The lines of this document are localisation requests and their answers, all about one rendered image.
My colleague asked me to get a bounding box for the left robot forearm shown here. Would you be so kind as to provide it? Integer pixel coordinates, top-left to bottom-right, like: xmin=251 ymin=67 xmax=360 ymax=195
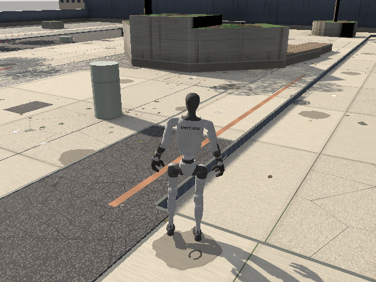
xmin=153 ymin=140 xmax=165 ymax=161

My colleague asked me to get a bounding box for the left robot upper arm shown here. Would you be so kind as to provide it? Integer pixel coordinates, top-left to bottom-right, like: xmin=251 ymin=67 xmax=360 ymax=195
xmin=160 ymin=117 xmax=179 ymax=149

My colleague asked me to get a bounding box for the right robot upper arm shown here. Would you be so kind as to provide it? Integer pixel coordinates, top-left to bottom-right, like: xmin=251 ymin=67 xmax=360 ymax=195
xmin=203 ymin=119 xmax=218 ymax=152

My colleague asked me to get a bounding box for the right robot hand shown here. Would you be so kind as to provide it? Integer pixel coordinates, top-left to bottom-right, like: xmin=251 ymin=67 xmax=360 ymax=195
xmin=211 ymin=164 xmax=225 ymax=177

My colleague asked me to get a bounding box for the left robot hand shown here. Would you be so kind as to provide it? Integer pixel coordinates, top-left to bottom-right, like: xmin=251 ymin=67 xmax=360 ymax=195
xmin=151 ymin=159 xmax=164 ymax=172

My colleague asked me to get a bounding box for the right robot forearm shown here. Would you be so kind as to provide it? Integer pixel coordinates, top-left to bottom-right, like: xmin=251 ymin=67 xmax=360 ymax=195
xmin=212 ymin=143 xmax=223 ymax=166

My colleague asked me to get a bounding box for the right robot foot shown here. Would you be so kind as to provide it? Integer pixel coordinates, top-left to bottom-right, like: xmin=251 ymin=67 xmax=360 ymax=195
xmin=193 ymin=226 xmax=202 ymax=241

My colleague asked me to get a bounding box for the left robot shin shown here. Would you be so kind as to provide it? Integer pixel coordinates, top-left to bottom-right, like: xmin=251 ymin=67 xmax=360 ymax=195
xmin=167 ymin=187 xmax=176 ymax=228

